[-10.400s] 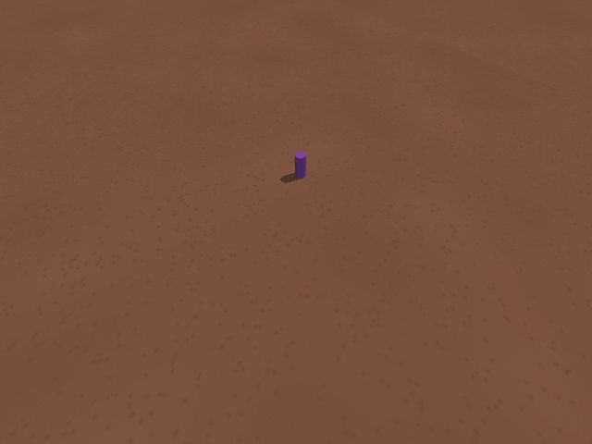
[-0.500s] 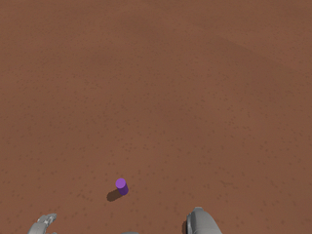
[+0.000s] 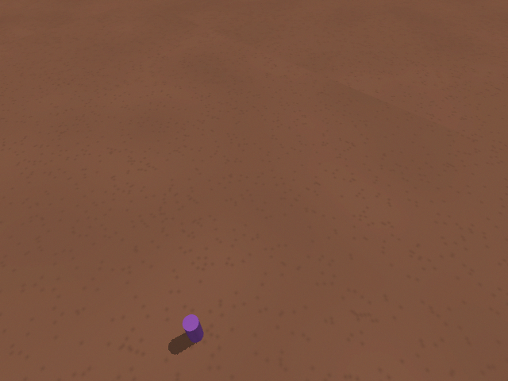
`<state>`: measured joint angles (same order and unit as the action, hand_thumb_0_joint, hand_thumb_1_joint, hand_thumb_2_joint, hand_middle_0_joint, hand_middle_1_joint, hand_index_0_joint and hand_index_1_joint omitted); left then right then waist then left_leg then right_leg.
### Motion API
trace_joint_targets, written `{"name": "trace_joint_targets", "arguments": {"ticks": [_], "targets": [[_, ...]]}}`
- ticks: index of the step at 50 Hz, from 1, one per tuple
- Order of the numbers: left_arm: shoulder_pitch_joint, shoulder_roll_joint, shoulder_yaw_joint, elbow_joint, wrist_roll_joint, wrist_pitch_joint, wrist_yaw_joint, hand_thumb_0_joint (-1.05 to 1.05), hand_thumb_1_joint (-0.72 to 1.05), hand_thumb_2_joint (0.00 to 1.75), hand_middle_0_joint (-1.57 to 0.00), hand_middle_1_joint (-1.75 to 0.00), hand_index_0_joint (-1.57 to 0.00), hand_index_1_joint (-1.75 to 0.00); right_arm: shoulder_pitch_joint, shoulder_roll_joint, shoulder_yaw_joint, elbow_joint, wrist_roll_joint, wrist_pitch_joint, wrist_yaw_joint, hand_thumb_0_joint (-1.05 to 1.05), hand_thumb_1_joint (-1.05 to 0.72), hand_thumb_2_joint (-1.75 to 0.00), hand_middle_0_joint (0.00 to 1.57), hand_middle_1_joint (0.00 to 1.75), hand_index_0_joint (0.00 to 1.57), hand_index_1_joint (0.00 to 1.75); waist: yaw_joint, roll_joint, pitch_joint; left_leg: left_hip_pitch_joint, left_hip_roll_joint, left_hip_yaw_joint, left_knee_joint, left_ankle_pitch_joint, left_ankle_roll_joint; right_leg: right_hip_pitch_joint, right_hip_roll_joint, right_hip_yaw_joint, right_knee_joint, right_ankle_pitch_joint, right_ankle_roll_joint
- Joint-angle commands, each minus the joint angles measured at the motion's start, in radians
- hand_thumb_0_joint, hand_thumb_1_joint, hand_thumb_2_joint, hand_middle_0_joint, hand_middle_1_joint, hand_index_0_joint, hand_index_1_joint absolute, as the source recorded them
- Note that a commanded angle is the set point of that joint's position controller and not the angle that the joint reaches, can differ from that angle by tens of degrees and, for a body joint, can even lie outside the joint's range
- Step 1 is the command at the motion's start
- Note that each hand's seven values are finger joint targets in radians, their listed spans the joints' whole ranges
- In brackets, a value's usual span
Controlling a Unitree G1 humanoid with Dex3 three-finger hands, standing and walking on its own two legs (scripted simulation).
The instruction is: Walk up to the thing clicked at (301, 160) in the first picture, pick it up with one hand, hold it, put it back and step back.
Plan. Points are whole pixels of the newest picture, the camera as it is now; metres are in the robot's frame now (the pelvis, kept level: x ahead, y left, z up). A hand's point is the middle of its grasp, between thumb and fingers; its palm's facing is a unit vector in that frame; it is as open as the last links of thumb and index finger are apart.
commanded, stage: walk up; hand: left
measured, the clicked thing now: (193, 328) +0.41 +0.25 -0.70
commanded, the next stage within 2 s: none
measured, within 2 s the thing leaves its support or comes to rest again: neither
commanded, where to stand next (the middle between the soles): +0.09 -0.01 m, yaw -1 degrees
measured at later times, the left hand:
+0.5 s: hand out of the picture +0.09 +0.24 -0.15, palm faces -0.08 -0.94 -0.34, open 7.4 cm
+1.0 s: hand out of the picture +0.13 +0.24 -0.14, palm faces -0.10 -0.94 -0.32, open 7.4 cm
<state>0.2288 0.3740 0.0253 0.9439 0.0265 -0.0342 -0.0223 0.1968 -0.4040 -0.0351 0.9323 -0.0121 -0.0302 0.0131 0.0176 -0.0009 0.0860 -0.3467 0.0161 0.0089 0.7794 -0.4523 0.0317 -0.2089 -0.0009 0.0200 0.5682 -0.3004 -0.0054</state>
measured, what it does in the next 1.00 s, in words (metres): steps on the spot: left foot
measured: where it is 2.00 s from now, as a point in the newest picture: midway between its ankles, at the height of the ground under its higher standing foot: outside the picture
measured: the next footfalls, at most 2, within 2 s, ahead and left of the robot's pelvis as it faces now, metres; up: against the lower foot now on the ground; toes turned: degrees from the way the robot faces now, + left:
left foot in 0.04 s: +0.10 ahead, +0.12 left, +0.00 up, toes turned +1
left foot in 1.50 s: +0.10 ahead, +0.13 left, +0.00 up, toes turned -4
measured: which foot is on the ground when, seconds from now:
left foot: up 0.00-0.02, down 0.04-1.00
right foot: down 0.00-1.00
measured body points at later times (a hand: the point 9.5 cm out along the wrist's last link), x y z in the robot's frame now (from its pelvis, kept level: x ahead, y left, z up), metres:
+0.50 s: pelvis +0.01 -0.01 +0.00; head +0.03 -0.02 +0.45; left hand +0.10 +0.29 -0.13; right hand +0.07 -0.33 -0.12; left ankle +0.06 +0.12 -0.73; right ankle +0.00 -0.15 -0.73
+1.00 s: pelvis +0.03 -0.01 +0.01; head +0.03 -0.01 +0.46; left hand +0.14 +0.29 -0.12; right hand +0.08 -0.33 -0.11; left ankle +0.06 +0.12 -0.73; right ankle +0.00 -0.14 -0.72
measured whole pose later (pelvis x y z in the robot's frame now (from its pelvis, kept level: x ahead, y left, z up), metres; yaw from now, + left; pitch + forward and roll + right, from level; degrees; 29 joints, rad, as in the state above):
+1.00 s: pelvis +0.03 -0.01 +0.01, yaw -4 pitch -2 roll +1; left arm 0.10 0.38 0.04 1.10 0.03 0.02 -0.05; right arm 0.14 -0.36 -0.03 1.09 -0.02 -0.05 0.02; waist -0.01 -0.03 0.03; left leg -0.18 0.05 0.07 0.39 -0.21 0.01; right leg -0.22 -0.03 0.02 0.60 -0.42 -0.02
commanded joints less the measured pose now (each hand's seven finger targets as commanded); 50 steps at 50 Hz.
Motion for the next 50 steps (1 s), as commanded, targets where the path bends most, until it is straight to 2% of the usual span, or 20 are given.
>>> {"name": "trace_joint_targets", "arguments": {"ticks": [1,2,3,4,6,10,13,14,16,17,20,23,38,44,45,46,47,48,49,50], "targets": [[-0.12,0.212,0.045,-0.091,-0.024,0.016,0.013,0.0,0.9,0.9,-0.2,-0.3,-0.2,-0.3,0.094,-0.158,-0.061,0.005,-0.002,-0.035,-0.021,0.0,-0.9,-0.9,0.2,0.3,0.2,0.3,-0.074,-0.094,-0.06,0.295,-0.026,0.034,-0.295,0.335,-0.027,-0.246,-0.115,0.093,-0.019,0.174,-0.115],[-0.116,0.174,0.03,-0.098,-0.034,0.025,0.012,0.0,0.9,0.9,-0.2,-0.3,-0.2,-0.3,0.087,-0.19,-0.068,-0.002,-0.011,-0.04,-0.031,0.0,-0.9,-0.9,0.2,0.3,0.2,0.3,-0.078,-0.015,-0.061,0.318,0.059,-0.089,-0.381,0.298,-0.011,-0.297,-0.058,0.09,0.045,0.087,-0.076],[-0.087,0.147,0.026,-0.096,-0.04,0.036,0.013,0.0,0.9,0.9,-0.2,-0.3,-0.2,-0.3,0.073,-0.251,-0.074,-0.012,-0.023,-0.048,-0.039,0.0,-0.9,-0.9,0.2,0.3,0.2,0.3,-0.053,0.098,-0.074,0.237,0.26,-0.38,-0.508,0.149,0.051,-0.287,0.012,0.082,0.149,-0.056,-0.032],[-0.06,0.232,0.052,-0.066,-0.033,0.051,0.024,0.0,0.9,0.9,-0.2,-0.3,-0.2,-0.3,0.01,-0.324,-0.088,-0.031,-0.006,-0.044,-0.04,0.0,-0.9,-0.9,0.2,0.3,0.2,0.3,-0.05,0.124,-0.064,0.073,0.384,-0.499,-0.544,0.032,0.18,-0.182,-0.003,0.086,0.286,-0.25,-0.02],[-0.021,0.235,0.059,-0.032,-0.029,0.052,0.023,0.0,0.9,0.9,-0.2,-0.3,-0.2,-0.3,-0.076,-0.279,-0.073,-0.045,-0.014,-0.05,-0.043,0.0,-0.9,-0.9,0.2,0.3,0.2,0.3,-0.001,0.084,-0.021,0.05,0.339,-0.417,-0.508,0.063,0.193,-0.181,-0.027,0.127,0.341,-0.233,-0.029],[-0.023,0.221,0.063,0.001,-0.024,0.04,0.007,0.0,0.9,0.9,-0.2,-0.3,-0.2,-0.3,-0.07,-0.263,-0.066,-0.027,-0.018,-0.049,-0.036,0.0,-0.9,-0.9,0.2,0.3,0.2,0.3,-0.015,0.173,-0.069,0.083,0.248,-0.236,-0.441,0.201,0.125,-0.127,-0.037,0.038,0.188,-0.197,-0.021],[0.006,0.183,0.057,0.042,-0.015,0.028,0.012,0.0,0.9,0.9,-0.2,-0.3,-0.2,-0.3,-0.107,-0.232,-0.051,-0.028,-0.008,-0.024,-0.027,0.0,-0.9,-0.9,0.2,0.3,0.2,0.3,0.01,0.154,-0.094,0.01,0.192,-0.142,-0.352,0.206,0.081,0.049,-0.004,-0.03,-0.073,-0.015,-0.023],[-0.009,0.199,0.06,0.041,-0.007,0.021,0.016,0.0,0.9,0.9,-0.2,-0.3,-0.2,-0.3,-0.096,-0.206,-0.039,-0.022,0.002,-0.017,-0.025,0.0,-0.9,-0.9,0.2,0.3,0.2,0.3,0.009,0.109,-0.103,-0.016,0.168,-0.122,-0.322,0.212,0.044,0.096,-0.022,0.013,-0.12,0.045,-0.031],[-0.089,0.27,0.059,0.02,-0.006,0.006,0.02,0.0,0.9,0.9,-0.2,-0.3,-0.2,-0.3,-0.102,-0.143,-0.021,-0.014,0.017,-0.013,-0.022,0.0,-0.9,-0.9,0.2,0.3,0.2,0.3,-0.029,-0.06,-0.091,0.036,0.052,-0.029,-0.251,0.128,-0.027,-0.033,-0.191,0.253,-0.216,0.017,-0.095],[-0.148,0.276,0.052,0.014,-0.01,0.008,0.014,0.0,0.9,0.9,-0.2,-0.3,-0.2,-0.3,-0.092,-0.157,-0.025,0.01,0.017,-0.011,-0.021,0.0,-0.9,-0.9,0.2,0.3,0.2,0.3,-0.052,-0.063,-0.075,0.161,0.044,-0.018,-0.264,0.101,-0.035,-0.145,-0.204,0.242,-0.209,-0.027,-0.104],[-0.155,0.224,0.032,0.039,-0.022,0.009,0.015,0.0,0.9,0.9,-0.2,-0.3,-0.2,-0.3,-0.127,-0.183,-0.025,0.049,0.012,-0.02,-0.016,0.0,-0.9,-0.9,0.2,0.3,0.2,0.3,-0.035,-0.024,-0.113,0.205,0.105,-0.06,-0.329,0.244,-0.006,-0.084,-0.122,0.111,-0.178,0.089,-0.039],[-0.16,0.228,0.034,0.066,-0.025,0.005,0.019,0.0,0.9,0.9,-0.2,-0.3,-0.2,-0.3,-0.117,-0.172,-0.013,0.084,0.016,-0.02,-0.018,0.0,-0.9,-0.9,0.2,0.3,0.2,0.3,-0.029,-0.079,-0.124,0.214,0.101,-0.027,-0.319,0.405,-0.013,-0.008,-0.131,0.112,-0.199,0.226,-0.039],[-0.224,0.189,0.03,0.132,-0.029,0.02,0.017,0.0,0.9,0.9,-0.2,-0.3,-0.2,-0.3,-0.168,-0.167,-0.004,0.162,0.007,-0.021,-0.022,0.0,-0.9,-0.9,0.2,0.3,0.2,0.3,-0.022,0.002,-0.11,0.226,0.124,-0.039,-0.466,0.389,-0.031,0.058,-0.113,0.069,-0.274,0.181,-0.017],[-0.238,0.182,0.027,0.138,-0.025,0.024,0.013,0.0,0.9,0.9,-0.2,-0.3,-0.2,-0.3,-0.175,-0.167,-0.003,0.162,0.005,-0.023,-0.021,0.0,-0.9,-0.9,0.2,0.3,0.2,0.3,-0.023,0.016,-0.114,0.213,0.131,-0.054,-0.498,0.339,-0.027,0.063,-0.11,0.066,-0.28,0.16,-0.012],[-0.185,0.231,0.056,0.103,-0.004,0.022,-0.005,0.0,0.9,0.9,-0.2,-0.3,-0.2,-0.3,-0.063,-0.243,-0.043,0.142,0.0,-0.03,-0.013,0.0,-0.9,-0.9,0.2,0.3,0.2,0.3,-0.039,0.015,-0.186,0.301,0.106,-0.06,-0.472,-0.052,0.031,0.027,-0.052,0.022,-0.187,-0.197,-0.049],[-0.196,0.21,0.052,0.096,0.008,0.026,-0.015,0.0,0.9,0.9,-0.2,-0.3,-0.2,-0.3,-0.012,-0.27,-0.057,0.157,-0.01,-0.03,-0.012,0.0,-0.9,-0.9,0.2,0.3,0.2,0.3,-0.062,0.062,-0.148,0.344,0.159,-0.147,-0.516,-0.232,0.064,-0.129,-0.039,0.012,-0.104,-0.292,-0.052],[-0.22,0.195,0.054,0.075,0.013,0.031,-0.023,0.0,0.9,0.9,-0.2,-0.3,-0.2,-0.3,0.038,-0.294,-0.074,0.156,-0.012,-0.031,-0.015,0.0,-0.9,-0.9,0.2,0.3,0.2,0.3,-0.081,0.125,-0.086,0.36,0.243,-0.257,-0.601,-0.344,0.106,-0.251,-0.018,-0.034,0.037,-0.266,-0.042],[-0.226,0.194,0.059,0.055,0.015,0.035,-0.025,0.0,0.9,0.9,-0.2,-0.3,-0.2,-0.3,0.037,-0.317,-0.09,0.134,-0.016,-0.033,-0.017,0.0,-0.9,-0.9,0.2,0.3,0.2,0.3,-0.089,0.16,-0.005,0.315,0.344,-0.365,-0.657,-0.313,0.166,-0.33,-0.054,-0.01,0.171,-0.202,-0.028],[-0.222,0.196,0.062,0.042,0.013,0.03,-0.024,0.0,0.9,0.9,-0.2,-0.3,-0.2,-0.3,0.017,-0.324,-0.098,0.113,-0.019,-0.039,-0.02,0.0,-0.9,-0.9,0.2,0.3,0.2,0.3,-0.079,0.126,0.028,0.295,0.385,-0.398,-0.649,-0.202,0.21,-0.353,-0.094,0.039,0.195,-0.188,-0.03],[-0.21,0.201,0.062,0.035,0.007,0.02,-0.025,0.0,0.9,0.9,-0.2,-0.3,-0.2,-0.3,0.011,-0.303,-0.092,0.092,-0.023,-0.043,-0.018,0.0,-0.9,-0.9,0.2,0.3,0.2,0.3,-0.07,0.088,0.008,0.302,0.359,-0.357,-0.621,-0.105,0.213,-0.346,-0.112,0.054,0.167,-0.187,-0.033]]}}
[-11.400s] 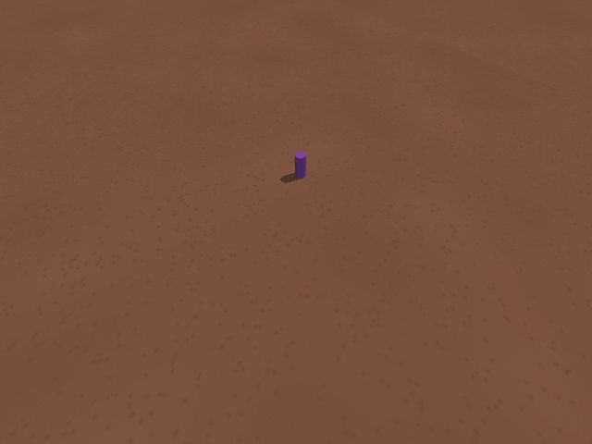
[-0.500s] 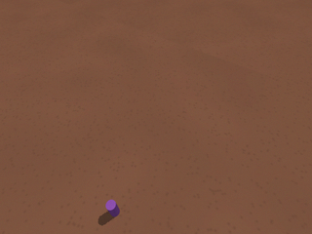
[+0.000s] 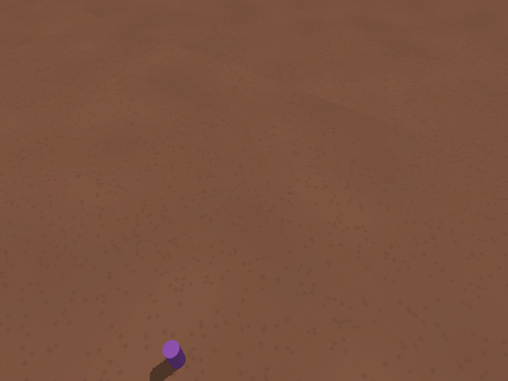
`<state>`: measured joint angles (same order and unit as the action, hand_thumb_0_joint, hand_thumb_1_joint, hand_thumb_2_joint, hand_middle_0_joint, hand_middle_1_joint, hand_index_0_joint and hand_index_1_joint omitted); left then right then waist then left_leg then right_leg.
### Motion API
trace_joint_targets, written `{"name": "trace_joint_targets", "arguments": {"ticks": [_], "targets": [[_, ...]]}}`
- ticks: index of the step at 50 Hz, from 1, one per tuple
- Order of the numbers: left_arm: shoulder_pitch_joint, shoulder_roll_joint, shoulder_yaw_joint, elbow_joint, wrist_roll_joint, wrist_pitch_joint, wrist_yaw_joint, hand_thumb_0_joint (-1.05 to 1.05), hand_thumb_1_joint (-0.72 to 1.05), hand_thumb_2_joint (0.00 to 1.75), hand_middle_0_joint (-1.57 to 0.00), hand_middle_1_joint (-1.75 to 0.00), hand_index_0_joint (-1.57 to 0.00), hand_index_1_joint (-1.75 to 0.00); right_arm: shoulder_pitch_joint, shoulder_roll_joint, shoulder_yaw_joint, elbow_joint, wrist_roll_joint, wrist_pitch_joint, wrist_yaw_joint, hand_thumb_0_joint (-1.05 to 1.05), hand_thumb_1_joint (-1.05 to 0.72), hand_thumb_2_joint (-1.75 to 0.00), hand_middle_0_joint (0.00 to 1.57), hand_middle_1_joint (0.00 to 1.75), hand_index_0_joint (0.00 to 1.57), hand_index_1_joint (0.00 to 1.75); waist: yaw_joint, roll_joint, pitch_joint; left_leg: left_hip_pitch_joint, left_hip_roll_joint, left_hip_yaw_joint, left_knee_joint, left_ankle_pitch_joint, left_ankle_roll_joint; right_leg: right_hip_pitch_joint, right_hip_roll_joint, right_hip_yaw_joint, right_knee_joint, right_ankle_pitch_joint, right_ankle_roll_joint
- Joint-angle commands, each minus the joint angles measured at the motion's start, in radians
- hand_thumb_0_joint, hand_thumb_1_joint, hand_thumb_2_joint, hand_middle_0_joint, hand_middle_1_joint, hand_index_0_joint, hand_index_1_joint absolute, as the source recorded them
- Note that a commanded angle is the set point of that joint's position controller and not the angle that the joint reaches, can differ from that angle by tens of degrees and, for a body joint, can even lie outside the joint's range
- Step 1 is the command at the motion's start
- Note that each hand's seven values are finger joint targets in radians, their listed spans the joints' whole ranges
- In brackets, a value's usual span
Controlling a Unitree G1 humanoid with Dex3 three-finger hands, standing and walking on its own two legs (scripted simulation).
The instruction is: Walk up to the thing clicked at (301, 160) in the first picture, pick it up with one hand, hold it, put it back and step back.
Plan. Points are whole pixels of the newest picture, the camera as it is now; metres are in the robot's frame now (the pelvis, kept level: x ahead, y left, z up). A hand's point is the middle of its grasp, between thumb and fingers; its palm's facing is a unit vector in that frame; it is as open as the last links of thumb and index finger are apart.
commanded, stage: walk up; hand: left
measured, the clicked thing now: (174, 354) +0.37 +0.29 -0.71
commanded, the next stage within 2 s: stand in 1.92 s
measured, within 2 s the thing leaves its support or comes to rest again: neither
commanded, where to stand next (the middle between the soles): +0.06 +0.00 m, yaw +4 degrees
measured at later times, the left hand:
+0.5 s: hand out of the picture +0.09 +0.30 -0.16, palm faces +0.07 -0.89 -0.45, open 7.4 cm
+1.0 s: hand out of the picture +0.05 +0.26 -0.18, palm faces +0.00 -0.93 -0.36, open 7.4 cm
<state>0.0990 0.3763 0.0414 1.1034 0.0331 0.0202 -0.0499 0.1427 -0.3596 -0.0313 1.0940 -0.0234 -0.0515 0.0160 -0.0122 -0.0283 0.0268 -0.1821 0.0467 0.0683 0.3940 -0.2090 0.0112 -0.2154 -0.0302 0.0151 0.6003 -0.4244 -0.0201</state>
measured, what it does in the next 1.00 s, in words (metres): steps on the spot: left foot, then right foot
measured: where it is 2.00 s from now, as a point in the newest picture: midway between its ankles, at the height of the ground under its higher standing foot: outside the picture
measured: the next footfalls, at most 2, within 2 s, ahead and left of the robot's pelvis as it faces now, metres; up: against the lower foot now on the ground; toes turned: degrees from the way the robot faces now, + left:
left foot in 0.50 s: +0.06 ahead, +0.15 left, +0.00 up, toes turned +1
right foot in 0.90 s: +0.05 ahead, -0.14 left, +0.00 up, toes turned +2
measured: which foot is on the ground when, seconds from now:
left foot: down 0.00-0.14, up 0.16-0.48, down 0.50-1.00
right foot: down 0.00-0.52, up 0.54-0.88, down 0.90-1.00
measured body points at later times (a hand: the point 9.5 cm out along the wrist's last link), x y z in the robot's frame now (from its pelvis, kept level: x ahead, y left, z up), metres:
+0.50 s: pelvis +0.03 +0.01 -0.03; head +0.08 +0.01 +0.42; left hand +0.08 +0.34 -0.13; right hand +0.15 -0.31 -0.15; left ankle +0.04 +0.14 -0.75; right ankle +0.05 -0.15 -0.74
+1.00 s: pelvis +0.00 -0.01 -0.03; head +0.03 -0.01 +0.42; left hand +0.05 +0.31 -0.15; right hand +0.09 -0.35 -0.13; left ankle +0.02 +0.13 -0.73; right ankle +0.01 -0.14 -0.74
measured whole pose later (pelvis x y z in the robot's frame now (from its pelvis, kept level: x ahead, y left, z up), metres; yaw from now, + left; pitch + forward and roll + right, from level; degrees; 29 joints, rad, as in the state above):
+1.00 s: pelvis +0.00 -0.01 -0.03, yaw +2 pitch -3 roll -1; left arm 0.20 0.38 0.05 0.99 0.03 0.00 -0.03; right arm 0.18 -0.44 -0.04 0.95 0.00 0.01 -0.02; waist 0.00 0.01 0.11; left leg -0.37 0.03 -0.05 0.82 -0.49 0.00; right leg -0.27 -0.01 0.00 0.68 -0.36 0.01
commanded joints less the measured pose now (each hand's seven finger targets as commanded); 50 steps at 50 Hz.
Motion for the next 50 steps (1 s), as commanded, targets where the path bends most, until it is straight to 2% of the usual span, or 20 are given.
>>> {"name": "trace_joint_targets", "arguments": {"ticks": [1,5,7,8,11,14,20,24,25,26,27,30,33,37,41,44,45,46,47,50], "targets": [[-0.046,0.198,0.049,-0.13,-0.002,-0.039,-0.005,0.0,0.9,0.9,-0.2,-0.3,-0.2,-0.3,0.047,-0.339,-0.094,-0.09,-0.014,-0.023,-0.019,0.0,-0.9,-0.9,0.2,0.3,0.2,0.3,-0.023,0.122,0.035,0.115,0.299,-0.361,-0.222,-0.337,0.223,-0.286,-0.089,0.046,0.103,-0.071,-0.018],[0.126,0.156,0.045,-0.046,-0.008,-0.059,0.027,0.0,0.9,0.9,-0.2,-0.3,-0.2,-0.3,-0.114,-0.166,-0.031,-0.147,0.01,0.025,-0.005,0.0,-0.9,-0.9,0.2,0.3,0.2,0.3,0.078,0.075,0.013,-0.237,0.081,-0.053,0.075,-0.048,0.036,0.173,-0.009,-0.011,-0.209,0.282,0.013],[0.043,0.325,0.068,-0.106,-0.002,-0.073,0.059,0.0,0.9,0.9,-0.2,-0.3,-0.2,-0.3,-0.032,-0.132,-0.02,-0.147,0.021,0.055,-0.012,0.0,-0.9,-0.9,0.2,0.3,0.2,0.3,0.038,-0.124,0.027,-0.215,-0.079,-0.135,0.32,-0.309,-0.025,-0.026,-0.326,0.407,-0.436,0.235,-0.085],[-0.021,0.35,0.068,-0.127,0.0,-0.071,0.063,0.0,0.9,0.9,-0.2,-0.3,-0.2,-0.3,0.006,-0.201,-0.046,-0.121,0.021,0.067,-0.018,0.0,-0.9,-0.9,0.2,0.3,0.2,0.3,0.015,-0.082,0.032,-0.147,-0.039,-0.18,0.418,-0.351,-0.02,-0.092,-0.351,0.391,-0.378,0.229,-0.169],[0.024,0.292,0.073,-0.136,-0.019,-0.076,0.086,0.0,0.9,0.9,-0.2,-0.3,-0.2,-0.3,0.06,-0.223,-0.055,-0.114,0.016,0.084,-0.018,0.0,-0.9,-0.9,0.2,0.3,0.2,0.3,0.013,-0.099,-0.036,-0.275,-0.026,-0.228,0.538,-0.296,0.0,0.165,-0.284,0.199,-0.229,0.702,-0.144],[0.119,0.327,0.091,-0.148,-0.023,-0.076,0.11,0.0,0.9,0.9,-0.2,-0.3,-0.2,-0.3,0.048,-0.246,-0.072,-0.166,-0.015,0.106,0.0,0.0,-0.9,-0.9,0.2,0.3,0.2,0.3,0.036,-0.09,-0.092,-0.338,-0.011,-0.227,0.638,-0.267,-0.005,0.248,-0.323,0.172,-0.166,0.839,-0.176],[0.097,0.299,0.086,-0.221,-0.009,-0.078,0.114,0.0,0.9,0.9,-0.2,-0.3,-0.2,-0.3,0.007,-0.212,-0.08,-0.21,-0.005,0.103,0.02,0.0,-0.9,-0.9,0.2,0.3,0.2,0.3,0.038,-0.151,-0.063,-0.24,0.013,-0.119,0.419,-0.232,-0.017,0.125,-0.297,0.077,-0.103,0.769,-0.201],[-0.01,0.268,0.057,-0.254,-0.03,-0.046,0.093,0.0,0.9,0.9,-0.2,-0.3,-0.2,-0.3,0.102,-0.216,-0.082,-0.146,0.016,0.07,0.001,0.0,-0.9,-0.9,0.2,0.3,0.2,0.3,-0.036,-0.127,-0.073,0.005,-0.059,-0.01,0.114,0.057,-0.009,-0.066,-0.192,0.002,0.107,0.581,-0.114],[0.02,0.208,0.043,-0.252,-0.037,-0.033,0.09,0.0,0.9,0.9,-0.2,-0.3,-0.2,-0.3,0.103,-0.281,-0.097,-0.144,0.003,0.058,-0.008,0.0,-0.9,-0.9,0.2,0.3,0.2,0.3,-0.033,0.051,-0.082,0.064,0.046,-0.156,0.048,0.264,0.021,-0.15,-0.108,-0.052,0.243,0.376,-0.049],[0.028,0.156,0.028,-0.27,-0.05,-0.023,0.095,0.0,0.9,0.9,-0.2,-0.3,-0.2,-0.3,0.059,-0.374,-0.105,-0.176,0.004,0.048,-0.013,0.0,-0.9,-0.9,0.2,0.3,0.2,0.3,-0.026,0.286,-0.084,0.07,0.271,-0.476,-0.002,0.471,0.132,-0.292,0.058,-0.05,0.379,-0.083,0.001],[0.005,0.217,0.043,-0.238,-0.044,-0.009,0.111,0.0,0.9,0.9,-0.2,-0.3,-0.2,-0.3,0.045,-0.408,-0.11,-0.181,0.02,0.049,-0.014,0.0,-0.9,-0.9,0.2,0.3,0.2,0.3,-0.049,0.257,-0.102,-0.05,0.359,-0.591,-0.025,0.368,0.265,-0.204,0.045,0.084,0.481,-0.261,-0.003],[0.056,0.213,0.044,-0.193,-0.049,-0.001,0.096,0.0,0.9,0.9,-0.2,-0.3,-0.2,-0.3,-0.051,-0.296,-0.075,-0.198,0.013,0.031,-0.042,0.0,-0.9,-0.9,0.2,0.3,0.2,0.3,0.026,0.126,-0.07,0.007,0.242,-0.335,0.096,0.409,0.2,-0.258,0.026,0.153,0.511,-0.135,-0.017],[0.06,0.231,0.058,-0.195,-0.021,0.008,0.065,0.0,0.9,0.9,-0.2,-0.3,-0.2,-0.3,0.015,-0.331,-0.088,-0.189,0.009,0.006,-0.051,0.0,-0.9,-0.9,0.2,0.3,0.2,0.3,-0.003,0.15,-0.083,0.088,0.248,-0.363,0.066,0.24,0.18,-0.265,0.014,0.106,0.376,-0.101,0.005],[0.026,0.244,0.076,-0.231,0.005,0.021,0.041,0.0,0.9,0.9,-0.2,-0.3,-0.2,-0.3,0.095,-0.354,-0.107,-0.196,0.007,-0.013,-0.072,0.0,-0.9,-0.9,0.2,0.3,0.2,0.3,-0.028,0.142,-0.044,0.133,0.301,-0.396,0.057,0.272,0.209,-0.326,-0.004,0.099,0.343,-0.117,0.011],[0.093,0.219,0.077,-0.215,-0.006,0.007,0.025,0.0,0.9,0.9,-0.2,-0.3,-0.2,-0.3,0.019,-0.337,-0.095,-0.248,-0.001,-0.016,-0.061,0.0,-0.9,-0.9,0.2,0.3,0.2,0.3,0.008,0.232,-0.053,-0.016,0.268,-0.305,0.058,0.191,0.202,-0.157,-0.021,0.017,0.213,-0.08,0.001],[0.182,0.19,0.073,-0.156,-0.01,-0.025,0.029,0.0,0.9,0.9,-0.2,-0.3,-0.2,-0.3,-0.061,-0.263,-0.056,-0.269,0.005,0.01,-0.038,0.0,-0.9,-0.9,0.2,0.3,0.2,0.3,0.065,0.188,-0.055,-0.231,0.137,-0.164,0.168,-0.018,0.096,0.121,0.037,-0.044,-0.088,0.106,-0.017],[0.186,0.239,0.081,-0.159,0.0,-0.037,0.036,0.0,0.9,0.9,-0.2,-0.3,-0.2,-0.3,-0.047,-0.207,-0.039,-0.272,0.015,0.022,-0.034,0.0,-0.9,-0.9,0.2,0.3,0.2,0.3,0.068,0.028,-0.032,-0.299,0.069,-0.105,0.302,-0.097,0.039,0.134,-0.052,0.131,-0.2,0.06,-0.037],[0.143,0.321,0.09,-0.192,0.003,-0.054,0.046,0.0,0.9,0.9,-0.2,-0.3,-0.2,-0.3,-0.046,-0.159,-0.024,-0.284,0.017,0.03,-0.033,0.0,-0.9,-0.9,0.2,0.3,0.2,0.3,0.05,-0.134,0.011,-0.391,-0.039,-0.067,0.416,-0.282,-0.013,0.057,-0.27,0.479,-0.339,-0.042,-0.115],[0.065,0.367,0.088,-0.21,0.003,-0.054,0.046,0.0,0.9,0.9,-0.2,-0.3,-0.2,-0.3,-0.061,-0.227,-0.049,-0.258,0.018,0.037,-0.042,0.0,-0.9,-0.9,0.2,0.3,0.2,0.3,0.046,-0.099,0.023,-0.243,-0.03,-0.151,0.505,-0.394,-0.006,-0.122,-0.351,0.515,-0.32,-0.035,-0.218],[0.027,0.295,0.068,-0.213,-0.004,-0.072,0.058,0.0,0.9,0.9,-0.2,-0.3,-0.2,-0.3,0.004,-0.225,-0.046,-0.205,0.03,0.037,-0.025,0.0,-0.9,-0.9,0.2,0.3,0.2,0.3,0.016,-0.07,0.018,-0.256,-0.007,-0.149,0.433,-0.281,0.0,0.0,-0.235,0.302,-0.239,0.119,-0.15]]}}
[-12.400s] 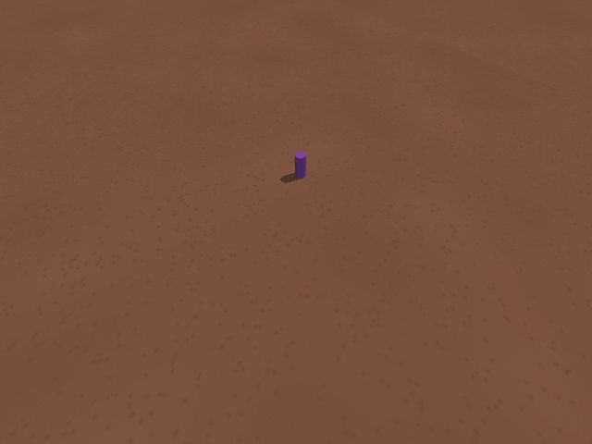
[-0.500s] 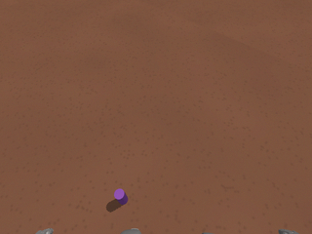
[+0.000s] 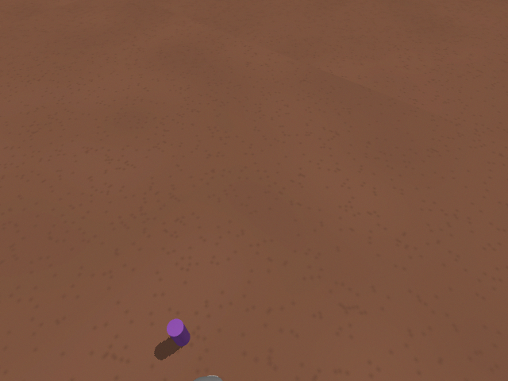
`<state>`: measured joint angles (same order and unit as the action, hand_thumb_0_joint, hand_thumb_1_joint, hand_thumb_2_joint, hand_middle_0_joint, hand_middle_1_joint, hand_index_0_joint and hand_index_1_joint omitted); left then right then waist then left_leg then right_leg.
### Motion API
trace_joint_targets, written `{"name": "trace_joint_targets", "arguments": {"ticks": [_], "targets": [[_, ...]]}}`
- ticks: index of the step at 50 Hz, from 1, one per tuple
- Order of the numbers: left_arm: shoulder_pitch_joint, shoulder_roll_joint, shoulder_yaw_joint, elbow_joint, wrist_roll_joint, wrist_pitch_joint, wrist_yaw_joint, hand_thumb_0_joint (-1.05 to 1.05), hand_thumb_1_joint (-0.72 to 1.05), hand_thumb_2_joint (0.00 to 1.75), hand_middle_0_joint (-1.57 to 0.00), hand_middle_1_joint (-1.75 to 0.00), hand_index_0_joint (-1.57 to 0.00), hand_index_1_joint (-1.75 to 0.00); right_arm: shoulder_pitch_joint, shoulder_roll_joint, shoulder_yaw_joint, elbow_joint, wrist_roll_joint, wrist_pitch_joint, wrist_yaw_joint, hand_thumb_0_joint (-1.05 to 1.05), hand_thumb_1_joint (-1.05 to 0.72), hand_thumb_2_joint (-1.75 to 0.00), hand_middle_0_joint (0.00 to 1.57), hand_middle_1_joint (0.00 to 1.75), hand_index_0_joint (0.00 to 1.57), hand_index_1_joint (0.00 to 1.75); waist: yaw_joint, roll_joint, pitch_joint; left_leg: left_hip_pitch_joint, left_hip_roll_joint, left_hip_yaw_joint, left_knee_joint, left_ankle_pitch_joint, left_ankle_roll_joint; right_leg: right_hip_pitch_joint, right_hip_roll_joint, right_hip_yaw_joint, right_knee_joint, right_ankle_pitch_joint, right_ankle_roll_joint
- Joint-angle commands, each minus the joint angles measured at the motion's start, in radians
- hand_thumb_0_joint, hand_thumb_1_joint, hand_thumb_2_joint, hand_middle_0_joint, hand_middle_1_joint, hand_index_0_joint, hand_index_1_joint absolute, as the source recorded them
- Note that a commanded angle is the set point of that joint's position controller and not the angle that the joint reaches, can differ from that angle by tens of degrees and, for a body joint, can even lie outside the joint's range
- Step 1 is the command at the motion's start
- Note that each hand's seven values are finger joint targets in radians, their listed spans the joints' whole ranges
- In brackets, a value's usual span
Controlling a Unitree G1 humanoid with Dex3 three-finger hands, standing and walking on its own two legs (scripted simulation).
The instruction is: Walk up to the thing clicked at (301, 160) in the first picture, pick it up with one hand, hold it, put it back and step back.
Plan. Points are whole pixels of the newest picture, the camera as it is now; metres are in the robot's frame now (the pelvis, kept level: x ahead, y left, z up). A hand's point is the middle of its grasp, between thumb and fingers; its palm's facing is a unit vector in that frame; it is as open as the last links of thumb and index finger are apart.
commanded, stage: walk up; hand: left
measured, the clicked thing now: (179, 332) +0.37 +0.28 -0.69
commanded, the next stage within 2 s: stand in 0.92 s
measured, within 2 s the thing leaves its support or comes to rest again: neither
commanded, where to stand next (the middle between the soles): +0.06 +0.01 m, yaw +2 degrees
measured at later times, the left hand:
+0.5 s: hand out of the picture +0.13 +0.31 -0.13, palm faces +0.00 -0.90 -0.43, open 7.4 cm
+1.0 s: hand out of the picture +0.07 +0.28 -0.15, palm faces -0.06 -0.93 -0.35, open 7.4 cm
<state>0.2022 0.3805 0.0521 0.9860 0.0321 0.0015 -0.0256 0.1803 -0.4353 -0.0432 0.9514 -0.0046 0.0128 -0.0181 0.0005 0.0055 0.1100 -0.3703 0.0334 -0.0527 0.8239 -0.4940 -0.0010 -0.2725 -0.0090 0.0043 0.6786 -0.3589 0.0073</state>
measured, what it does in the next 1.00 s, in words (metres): steps on the spot: right foot, then right foot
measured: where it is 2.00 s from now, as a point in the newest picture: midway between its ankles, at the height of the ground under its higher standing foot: outside the picture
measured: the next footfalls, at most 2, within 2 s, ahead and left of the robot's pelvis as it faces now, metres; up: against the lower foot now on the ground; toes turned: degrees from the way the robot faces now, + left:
right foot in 0.42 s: +0.11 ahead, -0.09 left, +0.00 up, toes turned +0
right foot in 0.90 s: +0.04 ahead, -0.12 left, +0.00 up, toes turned -4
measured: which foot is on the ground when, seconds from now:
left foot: down 0.00-1.00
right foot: down 0.00-0.22, up 0.24-0.40, down 0.42-0.64, up 0.66-0.88, down 0.90-1.00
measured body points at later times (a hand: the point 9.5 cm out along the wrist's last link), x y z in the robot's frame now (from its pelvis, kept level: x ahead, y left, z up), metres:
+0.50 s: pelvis +0.02 +0.03 +0.01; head +0.06 +0.02 +0.45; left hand +0.13 +0.36 -0.10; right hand +0.09 -0.28 -0.13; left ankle +0.01 +0.13 -0.71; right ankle +0.07 -0.09 -0.72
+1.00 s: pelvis +0.00 +0.02 +0.01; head +0.03 +0.02 +0.46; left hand +0.08 +0.33 -0.12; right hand +0.06 -0.32 -0.10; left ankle +0.00 +0.16 -0.70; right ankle +0.00 -0.12 -0.72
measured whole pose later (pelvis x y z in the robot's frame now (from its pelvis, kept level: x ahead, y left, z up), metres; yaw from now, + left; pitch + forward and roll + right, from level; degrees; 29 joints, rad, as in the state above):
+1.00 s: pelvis +0.00 +0.02 +0.01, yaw +0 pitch -3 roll -2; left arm 0.19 0.38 0.04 1.01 0.03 -0.03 -0.02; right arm 0.22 -0.43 -0.06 0.95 0.00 0.01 -0.01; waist -0.02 0.01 0.12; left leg -0.29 0.03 -0.08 0.78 -0.52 0.02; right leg -0.21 0.01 0.00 0.58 -0.32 0.01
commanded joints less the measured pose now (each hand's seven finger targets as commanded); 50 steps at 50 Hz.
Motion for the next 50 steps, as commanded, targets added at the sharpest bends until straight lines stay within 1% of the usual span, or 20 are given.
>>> {"name": "trace_joint_targets", "arguments": {"ticks": [1,8,11,13,18,21,22,24,27,30,32,33,35,37,41,44,45,46,47,50], "targets": [[-0.068,0.297,0.06,-0.093,-0.002,-0.058,0.034,0.0,0.9,0.9,-0.2,-0.3,-0.2,-0.3,-0.007,-0.151,-0.034,-0.047,0.004,-0.027,0.014,0.0,-0.9,-0.9,0.2,0.3,0.2,0.3,0.004,-0.152,-0.087,-0.046,0.013,-0.006,-0.034,0.036,0.011,0.076,-0.255,0.29,-0.314,0.064,-0.173],[-0.023,0.305,0.057,-0.099,-0.017,-0.054,0.04,0.0,0.9,0.9,-0.2,-0.3,-0.2,-0.3,0.036,-0.171,-0.068,-0.053,-0.04,-0.033,0.052,0.0,-0.9,-0.9,0.2,0.3,0.2,0.3,-0.018,-0.127,-0.089,0.106,-0.028,0.041,-0.268,0.084,0.043,0.002,-0.243,0.212,-0.235,-0.015,-0.165],[-0.105,0.211,0.029,-0.125,-0.026,-0.048,0.042,0.0,0.9,0.9,-0.2,-0.3,-0.2,-0.3,0.126,-0.279,-0.096,-0.05,-0.038,-0.043,0.06,0.0,-0.9,-0.9,0.2,0.3,0.2,0.3,-0.074,0.185,-0.022,0.264,0.235,-0.454,-0.6,-0.216,0.187,-0.332,0.035,-0.058,0.159,-0.189,-0.037],[-0.086,0.249,0.039,-0.114,-0.027,-0.066,0.058,0.0,0.9,0.9,-0.2,-0.3,-0.2,-0.3,0.146,-0.263,-0.098,-0.068,-0.037,-0.043,0.051,0.0,-0.9,-0.9,0.2,0.3,0.2,0.3,-0.073,0.099,0.011,0.276,0.27,-0.424,-0.515,0.225,0.271,-0.346,-0.002,0.052,0.236,-0.241,-0.036],[0.004,0.165,0.019,-0.07,-0.04,-0.075,0.056,0.0,0.9,0.9,-0.2,-0.3,-0.2,-0.3,-0.02,-0.166,-0.044,-0.088,0.01,-0.036,0.022,0.0,-0.9,-0.9,0.2,0.3,0.2,0.3,0.03,0.106,-0.111,0.186,0.159,-0.096,-0.288,0.849,0.138,0.053,-0.006,-0.034,-0.186,0.138,-0.033],[-0.051,0.27,0.042,-0.092,-0.028,-0.05,0.063,0.0,0.9,0.9,-0.2,-0.3,-0.2,-0.3,-0.004,-0.141,-0.033,-0.085,0.043,-0.02,0.006,0.0,-0.9,-0.9,0.2,0.3,0.2,0.3,0.006,-0.038,-0.142,0.073,0.031,-0.025,-0.159,0.598,0.029,0.15,-0.19,0.178,-0.202,0.676,-0.118],[-0.085,0.3,0.041,-0.097,-0.046,-0.038,0.058,0.0,0.9,0.9,-0.2,-0.3,-0.2,-0.3,0.02,-0.136,-0.036,-0.066,0.045,-0.005,-0.002,0.0,-0.9,-0.9,0.2,0.3,0.2,0.3,-0.002,-0.107,-0.156,0.14,-0.041,0.018,-0.064,0.321,0.019,0.059,-0.299,0.249,-0.224,0.794,-0.219],[-0.145,0.287,0.032,-0.123,-0.038,-0.027,0.058,0.0,0.9,0.9,-0.2,-0.3,-0.2,-0.3,0.04,-0.138,-0.043,-0.047,0.025,0.01,-0.009,0.0,-0.9,-0.9,0.2,0.3,0.2,0.3,-0.017,-0.197,-0.154,0.117,-0.063,0.001,0.039,0.0,0.025,0.041,-0.344,0.292,-0.214,0.852,-0.268],[-0.192,0.26,0.026,-0.137,-0.019,-0.013,0.06,0.0,0.9,0.9,-0.2,-0.3,-0.2,-0.3,0.101,-0.137,-0.039,-0.014,0.028,-0.003,-0.005,0.0,-0.9,-0.9,0.2,0.3,0.2,0.3,-0.039,-0.229,-0.191,0.103,-0.051,0.018,-0.017,-0.015,0.032,0.06,-0.277,0.195,-0.152,0.733,-0.23],[-0.221,0.227,0.026,-0.158,-0.014,0.022,0.043,0.0,0.9,0.9,-0.2,-0.3,-0.2,-0.3,0.116,-0.178,-0.052,0.014,-0.002,-0.043,-0.013,0.0,-0.9,-0.9,0.2,0.3,0.2,0.3,-0.044,-0.095,-0.195,0.199,0.033,-0.071,-0.371,0.371,0.047,-0.022,-0.114,0.078,0.053,0.389,-0.108],[-0.213,0.215,0.042,-0.18,-0.007,0.052,0.039,0.0,0.9,0.9,-0.2,-0.3,-0.2,-0.3,0.067,-0.323,-0.087,-0.021,-0.011,-0.062,-0.031,0.0,-0.9,-0.9,0.2,0.3,0.2,0.3,-0.038,0.085,-0.129,0.18,0.385,-0.461,-0.434,0.627,0.254,-0.224,0.001,0.112,0.276,-0.186,-0.034],[-0.233,0.232,0.051,-0.177,-0.002,0.059,0.041,0.0,0.9,0.9,-0.2,-0.3,-0.2,-0.3,0.053,-0.33,-0.096,-0.032,-0.016,-0.07,-0.038,0.0,-0.9,-0.9,0.2,0.3,0.2,0.3,-0.046,0.069,-0.096,0.124,0.418,-0.497,-0.44,0.668,0.305,-0.229,-0.008,0.176,0.382,-0.213,-0.032],[-0.191,0.222,0.061,-0.159,-0.02,0.058,0.034,0.0,0.9,0.9,-0.2,-0.3,-0.2,-0.3,0.001,-0.271,-0.075,-0.043,-0.019,-0.083,-0.052,0.0,-0.9,-0.9,0.2,0.3,0.2,0.3,0.006,0.03,-0.113,0.225,0.294,-0.302,-0.342,0.813,0.247,-0.254,0.007,0.223,0.434,-0.159,-0.04],[-0.141,0.21,0.056,-0.131,-0.032,0.038,0.02,0.0,0.9,0.9,-0.2,-0.3,-0.2,-0.3,0.001,-0.22,-0.063,-0.052,-0.025,-0.097,-0.041,0.0,-0.9,-0.9,0.2,0.3,0.2,0.3,0.008,0.102,-0.162,0.262,0.206,-0.17,-0.343,0.651,0.176,-0.198,-0.004,0.151,0.282,-0.11,-0.036],[-0.166,0.214,0.053,-0.126,-0.013,-0.022,-0.003,0.0,0.9,0.9,-0.2,-0.3,-0.2,-0.3,0.051,-0.252,-0.084,-0.07,-0.049,-0.069,0.013,0.0,-0.9,-0.9,0.2,0.3,0.2,0.3,-0.062,0.26,-0.104,0.244,0.173,-0.183,-0.416,0.205,0.213,-0.132,0.033,-0.027,0.046,-0.199,-0.009],[-0.013,0.196,0.058,-0.077,-0.006,-0.05,0.004,0.0,0.9,0.9,-0.2,-0.3,-0.2,-0.3,0.006,-0.239,-0.079,-0.107,-0.035,-0.046,0.035,0.0,-0.9,-0.9,0.2,0.3,0.2,0.3,0.021,0.198,-0.089,0.128,0.123,-0.092,-0.287,0.261,0.171,0.109,0.064,-0.1,-0.265,-0.017,-0.042],[0.088,0.234,0.076,-0.053,0.001,-0.061,0.011,0.0,0.9,0.9,-0.2,-0.3,-0.2,-0.3,-0.001,-0.181,-0.061,-0.125,-0.024,-0.046,0.035,0.0,-0.9,-0.9,0.2,0.3,0.2,0.3,0.076,0.075,-0.132,0.01,0.083,-0.043,-0.106,0.336,0.124,0.313,0.016,-0.011,-0.323,0.032,-0.061],[0.007,0.307,0.057,-0.063,-0.001,-0.072,0.03,0.0,0.9,0.9,-0.2,-0.3,-0.2,-0.3,-0.047,-0.029,-0.026,-0.131,0.018,-0.047,0.018,0.0,-0.9,-0.9,0.2,0.3,0.2,0.3,0.043,-0.169,-0.151,-0.115,-0.018,0.024,0.038,0.246,0.014,0.302,-0.313,0.435,-0.383,0.378,-0.129],[-0.064,0.337,0.06,-0.061,-0.006,-0.067,0.035,0.0,0.9,0.9,-0.2,-0.3,-0.2,-0.3,-0.101,-0.089,-0.033,-0.142,0.023,-0.036,-0.005,0.0,-0.9,-0.9,0.2,0.3,0.2,0.3,0.028,-0.091,-0.105,0.005,-0.022,-0.052,0.01,-0.11,0.02,0.077,-0.371,0.46,-0.354,0.517,-0.258],[-0.134,0.267,0.03,-0.082,-0.017,-0.068,0.042,0.0,0.9,0.9,-0.2,-0.3,-0.2,-0.3,-0.036,-0.128,-0.046,-0.085,0.028,-0.034,0.0,0.0,-0.9,-0.9,0.2,0.3,0.2,0.3,-0.023,-0.125,-0.089,0.033,0.003,-0.037,-0.106,-0.046,0.02,0.168,-0.264,0.236,-0.299,0.578,-0.188]]}}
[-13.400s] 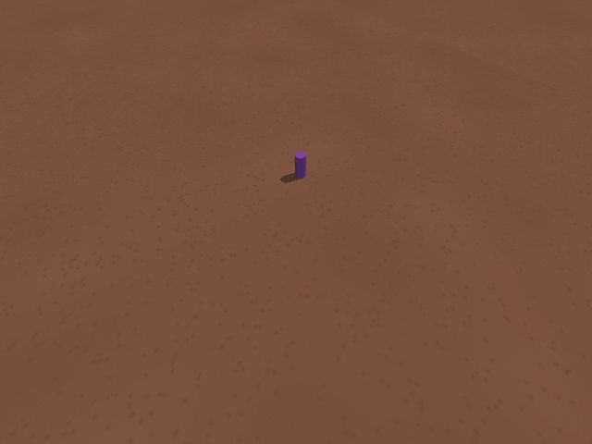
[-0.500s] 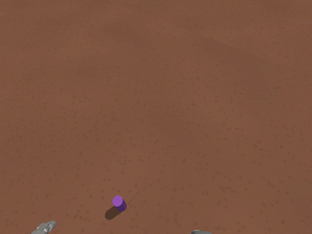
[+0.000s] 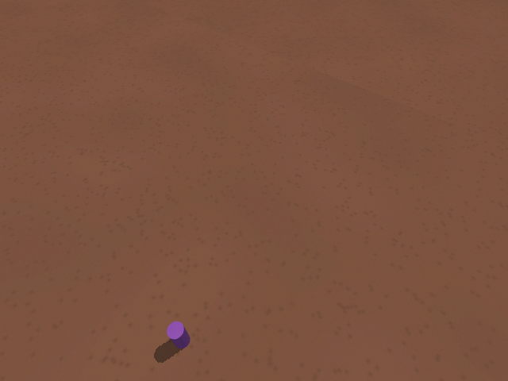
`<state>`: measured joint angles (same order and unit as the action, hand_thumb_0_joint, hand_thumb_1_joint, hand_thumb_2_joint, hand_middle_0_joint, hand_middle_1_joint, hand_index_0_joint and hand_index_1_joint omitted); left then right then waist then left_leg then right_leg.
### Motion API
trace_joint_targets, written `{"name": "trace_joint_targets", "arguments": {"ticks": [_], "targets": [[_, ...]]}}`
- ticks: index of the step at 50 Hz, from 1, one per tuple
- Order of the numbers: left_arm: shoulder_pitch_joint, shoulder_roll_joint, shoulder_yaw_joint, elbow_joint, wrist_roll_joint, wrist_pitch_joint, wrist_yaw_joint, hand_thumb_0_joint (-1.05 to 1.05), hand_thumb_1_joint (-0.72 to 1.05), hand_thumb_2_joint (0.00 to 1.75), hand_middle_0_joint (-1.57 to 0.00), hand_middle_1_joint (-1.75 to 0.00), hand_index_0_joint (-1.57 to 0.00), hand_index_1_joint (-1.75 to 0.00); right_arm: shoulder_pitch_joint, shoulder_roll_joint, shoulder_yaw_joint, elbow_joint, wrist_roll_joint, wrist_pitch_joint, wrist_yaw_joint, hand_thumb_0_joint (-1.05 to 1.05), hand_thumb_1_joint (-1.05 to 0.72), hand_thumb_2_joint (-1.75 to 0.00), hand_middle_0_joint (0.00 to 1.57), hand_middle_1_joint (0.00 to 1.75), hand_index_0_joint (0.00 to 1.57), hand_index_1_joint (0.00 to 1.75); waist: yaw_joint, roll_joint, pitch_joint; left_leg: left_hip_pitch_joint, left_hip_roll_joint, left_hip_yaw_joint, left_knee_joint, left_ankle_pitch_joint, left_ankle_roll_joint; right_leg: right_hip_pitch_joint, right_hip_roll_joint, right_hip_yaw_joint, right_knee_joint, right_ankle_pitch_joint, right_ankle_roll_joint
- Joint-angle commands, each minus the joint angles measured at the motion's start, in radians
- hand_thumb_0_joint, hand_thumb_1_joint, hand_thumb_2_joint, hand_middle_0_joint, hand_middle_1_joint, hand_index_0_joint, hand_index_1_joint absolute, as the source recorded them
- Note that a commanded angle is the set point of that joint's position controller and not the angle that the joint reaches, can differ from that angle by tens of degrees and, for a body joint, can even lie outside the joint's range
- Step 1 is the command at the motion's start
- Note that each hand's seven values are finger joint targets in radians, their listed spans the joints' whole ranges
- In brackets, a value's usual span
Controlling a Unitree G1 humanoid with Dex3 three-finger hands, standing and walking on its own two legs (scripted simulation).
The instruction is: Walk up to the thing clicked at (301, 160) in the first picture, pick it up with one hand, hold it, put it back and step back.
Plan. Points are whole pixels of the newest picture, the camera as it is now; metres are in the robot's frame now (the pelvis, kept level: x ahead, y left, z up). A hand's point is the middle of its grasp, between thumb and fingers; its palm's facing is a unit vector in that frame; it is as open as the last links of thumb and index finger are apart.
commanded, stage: stand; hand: left
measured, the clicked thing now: (179, 335) +0.37 +0.27 -0.69
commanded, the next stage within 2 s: none
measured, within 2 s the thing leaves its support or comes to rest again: neither
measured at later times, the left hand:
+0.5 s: hand out of the picture +0.09 +0.28 -0.14, palm faces -0.02 -0.94 -0.33, open 7.4 cm
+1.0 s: hand out of the picture +0.07 +0.26 -0.14, palm faces -0.04 -0.94 -0.34, open 7.4 cm
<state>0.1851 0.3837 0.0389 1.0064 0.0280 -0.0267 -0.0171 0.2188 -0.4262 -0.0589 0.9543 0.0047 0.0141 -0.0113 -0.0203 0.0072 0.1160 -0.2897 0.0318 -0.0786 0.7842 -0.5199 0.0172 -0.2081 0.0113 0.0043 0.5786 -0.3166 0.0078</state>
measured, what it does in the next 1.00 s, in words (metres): stands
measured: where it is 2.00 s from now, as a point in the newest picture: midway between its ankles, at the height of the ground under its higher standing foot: outside the picture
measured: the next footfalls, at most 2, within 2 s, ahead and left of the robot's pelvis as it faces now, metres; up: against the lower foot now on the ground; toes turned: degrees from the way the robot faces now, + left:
none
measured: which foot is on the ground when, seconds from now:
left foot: down 0.00-1.00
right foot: down 0.00-1.00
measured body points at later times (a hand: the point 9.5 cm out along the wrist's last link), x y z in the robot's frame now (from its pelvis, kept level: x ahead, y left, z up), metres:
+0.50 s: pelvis +0.00 +0.02 +0.02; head +0.01 +0.03 +0.47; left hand +0.09 +0.32 -0.12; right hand +0.10 -0.28 -0.10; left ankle +0.02 +0.14 -0.73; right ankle +0.00 -0.13 -0.73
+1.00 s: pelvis +0.00 +0.01 +0.02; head +0.01 +0.01 +0.47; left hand +0.07 +0.31 -0.11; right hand +0.08 -0.29 -0.11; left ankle +0.02 +0.14 -0.73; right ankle +0.00 -0.13 -0.73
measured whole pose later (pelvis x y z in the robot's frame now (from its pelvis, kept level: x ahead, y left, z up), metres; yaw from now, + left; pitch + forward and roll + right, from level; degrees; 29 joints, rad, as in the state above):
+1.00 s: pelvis +0.00 +0.01 +0.02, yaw -1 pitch -3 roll +0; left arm 0.11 0.36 0.00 1.14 0.01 -0.01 -0.01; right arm 0.07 -0.35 -0.01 1.15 -0.01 -0.01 0.01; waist -0.01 0.00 0.06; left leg -0.15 0.01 -0.03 0.35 -0.16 -0.02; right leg -0.11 -0.03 0.03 0.34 -0.19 0.04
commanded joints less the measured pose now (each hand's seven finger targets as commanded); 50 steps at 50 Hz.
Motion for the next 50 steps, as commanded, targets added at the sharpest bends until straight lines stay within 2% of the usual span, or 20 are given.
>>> {"name": "trace_joint_targets", "arguments": {"ticks": [1,2,3,4,5,6,7,9,14,16,18,24,26,29,37,39,43,47,50], "targets": [[-0.145,0.248,0.036,-0.099,-0.026,-0.037,0.032,0.0,0.9,0.9,-0.2,-0.3,-0.2,-0.3,-0.045,-0.134,-0.031,-0.065,0.01,-0.038,-0.005,0.0,-0.9,-0.9,0.2,0.3,0.2,0.3,-0.02,-0.167,-0.096,0.029,0.021,0.018,-0.172,0.085,-0.001,0.069,-0.232,0.171,-0.185,0.542,-0.144],[-0.15,0.237,0.027,-0.091,-0.034,-0.032,0.031,0.0,0.9,0.9,-0.2,-0.3,-0.2,-0.3,-0.034,-0.143,-0.035,-0.043,-0.001,-0.042,-0.003,0.0,-0.9,-0.9,0.2,0.3,0.2,0.3,-0.027,-0.155,-0.114,0.093,0.01,0.029,-0.268,0.251,-0.006,0.06,-0.184,0.129,-0.153,0.56,-0.108],[-0.121,0.234,0.028,-0.08,-0.039,-0.026,0.031,0.0,0.9,0.9,-0.2,-0.3,-0.2,-0.3,-0.017,-0.145,-0.036,-0.017,-0.007,-0.046,-0.002,0.0,-0.9,-0.9,0.2,0.3,0.2,0.3,-0.015,-0.137,-0.151,0.179,0.012,0.027,-0.342,0.493,-0.008,0.061,-0.156,0.099,-0.115,0.567,-0.081],[-0.097,0.212,0.023,-0.068,-0.046,-0.019,0.031,0.0,0.9,0.9,-0.2,-0.3,-0.2,-0.3,-0.024,-0.158,-0.033,-0.007,-0.01,-0.048,0.0,0.0,-0.9,-0.9,0.2,0.3,0.2,0.3,0.002,-0.121,-0.173,0.243,0.036,-0.006,-0.337,0.625,0.003,0.027,-0.131,0.086,-0.118,0.467,-0.06],[-0.087,0.2,0.017,-0.059,-0.053,-0.011,0.03,0.0,0.9,0.9,-0.2,-0.3,-0.2,-0.3,-0.068,-0.176,-0.025,-0.019,-0.009,-0.048,0.002,0.0,-0.9,-0.9,0.2,0.3,0.2,0.3,0.02,-0.112,-0.18,0.23,0.07,-0.047,-0.346,0.549,0.02,0.0,-0.109,0.096,-0.187,0.239,-0.046],[-0.095,0.197,0.016,-0.047,-0.051,-0.003,0.028,0.0,0.9,0.9,-0.2,-0.3,-0.2,-0.3,-0.117,-0.188,-0.024,-0.019,-0.007,-0.044,0.007,0.0,-0.9,-0.9,0.2,0.3,0.2,0.3,0.029,-0.043,-0.134,0.16,0.079,-0.069,-0.354,0.436,0.025,0.014,-0.101,0.104,-0.238,0.091,-0.042],[-0.126,0.202,0.012,-0.034,-0.041,-0.001,0.026,0.0,0.9,0.9,-0.2,-0.3,-0.2,-0.3,-0.135,-0.174,-0.019,-0.004,-0.007,-0.042,0.009,0.0,-0.9,-0.9,0.2,0.3,0.2,0.3,0.019,-0.017,-0.126,0.145,0.082,-0.064,-0.386,0.367,0.021,0.04,-0.113,0.113,-0.24,0.048,-0.04],[-0.147,0.198,0.008,-0.012,-0.03,-0.004,0.022,0.0,0.9,0.9,-0.2,-0.3,-0.2,-0.3,-0.153,-0.163,-0.011,0.019,-0.006,-0.039,0.009,0.0,-0.9,-0.9,0.2,0.3,0.2,0.3,0.007,-0.012,-0.091,0.133,0.072,-0.048,-0.423,0.345,0.009,0.039,-0.119,0.108,-0.251,0.081,-0.038],[-0.117,0.189,0.004,0.036,-0.033,-0.011,0.016,0.0,0.9,0.9,-0.2,-0.3,-0.2,-0.3,-0.17,-0.158,-0.003,0.065,-0.009,-0.055,0.01,0.0,-0.9,-0.9,0.2,0.3,0.2,0.3,0.027,0.028,-0.126,0.168,0.093,-0.059,-0.465,0.478,0.013,0.096,-0.116,0.077,-0.241,0.196,-0.021],[-0.131,0.191,0.006,0.046,-0.03,-0.013,0.016,0.0,0.9,0.9,-0.2,-0.3,-0.2,-0.3,-0.184,-0.143,0.001,0.071,-0.009,-0.056,0.011,0.0,-0.9,-0.9,0.2,0.3,0.2,0.3,0.025,0.012,-0.114,0.151,0.086,-0.05,-0.478,0.464,0.005,0.094,-0.118,0.076,-0.252,0.189,-0.016],[-0.139,0.191,0.007,0.057,-0.027,-0.01,0.016,0.0,0.9,0.9,-0.2,-0.3,-0.2,-0.3,-0.193,-0.14,0.001,0.081,-0.01,-0.054,0.011,0.0,-0.9,-0.9,0.2,0.3,0.2,0.3,0.024,0.019,-0.093,0.122,0.085,-0.056,-0.507,0.361,0.004,0.088,-0.116,0.076,-0.267,0.132,-0.011],[-0.143,0.186,0.005,0.067,-0.02,-0.014,0.017,0.0,0.9,0.9,-0.2,-0.3,-0.2,-0.3,-0.219,-0.132,-0.001,0.096,-0.011,-0.056,0.014,0.0,-0.9,-0.9,0.2,0.3,0.2,0.3,0.026,0.005,-0.138,0.161,0.084,-0.044,-0.496,0.444,0.001,0.096,-0.128,0.073,-0.276,0.18,-0.009],[-0.139,0.187,0.006,0.07,-0.021,-0.014,0.017,0.0,0.9,0.9,-0.2,-0.3,-0.2,-0.3,-0.214,-0.132,0.0,0.103,-0.012,-0.056,0.014,0.0,-0.9,-0.9,0.2,0.3,0.2,0.3,0.023,0.011,-0.144,0.175,0.082,-0.038,-0.498,0.443,-0.001,0.089,-0.13,0.076,-0.279,0.187,-0.009],[-0.146,0.187,0.005,0.065,-0.022,-0.013,0.019,0.0,0.9,0.9,-0.2,-0.3,-0.2,-0.3,-0.216,-0.138,-0.001,0.11,-0.011,-0.056,0.013,0.0,-0.9,-0.9,0.2,0.3,0.2,0.3,0.02,0.014,-0.166,0.189,0.085,-0.03,-0.486,0.507,-0.002,0.106,-0.134,0.077,-0.276,0.24,-0.009],[-0.128,0.192,0.003,0.073,-0.019,-0.007,0.021,0.0,0.9,0.9,-0.2,-0.3,-0.2,-0.3,-0.213,-0.144,0.001,0.125,-0.01,-0.047,0.012,0.0,-0.9,-0.9,0.2,0.3,0.2,0.3,0.018,-0.002,-0.143,0.171,0.085,-0.031,-0.503,0.432,-0.003,0.092,-0.133,0.079,-0.287,0.188,-0.012],[-0.117,0.194,0.002,0.071,-0.019,-0.007,0.02,0.0,0.9,0.9,-0.2,-0.3,-0.2,-0.3,-0.208,-0.142,0.003,0.126,-0.009,-0.047,0.012,0.0,-0.9,-0.9,0.2,0.3,0.2,0.3,0.018,0.0,-0.159,0.201,0.085,-0.024,-0.494,0.471,-0.005,0.083,-0.137,0.083,-0.284,0.212,-0.016],[-0.115,0.195,0.0,0.071,-0.021,-0.005,0.02,0.0,0.9,0.9,-0.2,-0.3,-0.2,-0.3,-0.203,-0.141,0.004,0.134,-0.01,-0.044,0.013,0.0,-0.9,-0.9,0.2,0.3,0.2,0.3,0.017,-0.003,-0.135,0.184,0.083,-0.026,-0.5,0.42,-0.009,0.066,-0.133,0.088,-0.294,0.171,-0.019],[-0.12,0.195,-0.002,0.065,-0.02,-0.008,0.02,0.0,0.9,0.9,-0.2,-0.3,-0.2,-0.3,-0.196,-0.141,0.006,0.133,-0.011,-0.043,0.015,0.0,-0.9,-0.9,0.2,0.3,0.2,0.3,0.012,-0.017,-0.137,0.185,0.083,-0.022,-0.494,0.439,-0.01,0.066,-0.136,0.092,-0.299,0.192,-0.018],[-0.114,0.195,-0.001,0.065,-0.019,-0.006,0.023,0.0,0.9,0.9,-0.2,-0.3,-0.2,-0.3,-0.197,-0.136,0.008,0.136,-0.012,-0.038,0.016,0.0,-0.9,-0.9,0.2,0.3,0.2,0.3,0.016,-0.02,-0.112,0.159,0.08,-0.027,-0.505,0.375,-0.011,0.06,-0.133,0.09,-0.31,0.141,-0.018]]}}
